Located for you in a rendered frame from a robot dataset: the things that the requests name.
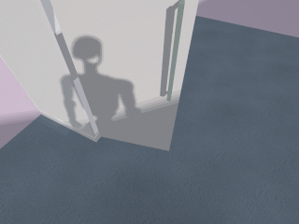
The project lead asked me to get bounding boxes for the fridge door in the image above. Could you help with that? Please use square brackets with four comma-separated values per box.
[50, 0, 199, 151]

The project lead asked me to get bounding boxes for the handle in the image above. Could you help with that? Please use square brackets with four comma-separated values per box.
[166, 0, 185, 102]

